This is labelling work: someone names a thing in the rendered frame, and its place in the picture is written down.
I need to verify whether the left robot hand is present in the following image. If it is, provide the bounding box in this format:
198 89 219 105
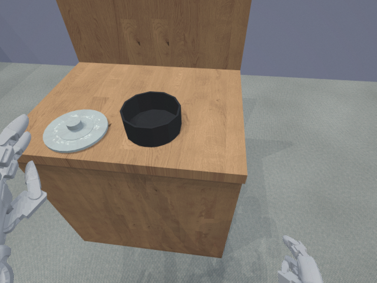
0 114 47 245

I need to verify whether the pot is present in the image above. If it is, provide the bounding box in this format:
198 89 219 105
120 91 181 147

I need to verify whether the right robot hand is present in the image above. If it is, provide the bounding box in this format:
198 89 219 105
277 235 323 283

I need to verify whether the table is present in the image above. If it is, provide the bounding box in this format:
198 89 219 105
17 0 252 258

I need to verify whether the knob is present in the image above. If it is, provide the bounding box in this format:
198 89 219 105
65 117 82 130

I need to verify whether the lid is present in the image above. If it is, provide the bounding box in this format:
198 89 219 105
43 110 108 153

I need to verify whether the robot left forearm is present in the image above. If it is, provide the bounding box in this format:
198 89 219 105
0 245 14 283

